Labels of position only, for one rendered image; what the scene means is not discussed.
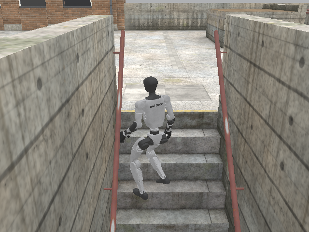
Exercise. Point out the stairs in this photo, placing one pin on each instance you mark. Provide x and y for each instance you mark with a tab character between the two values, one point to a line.
194	200

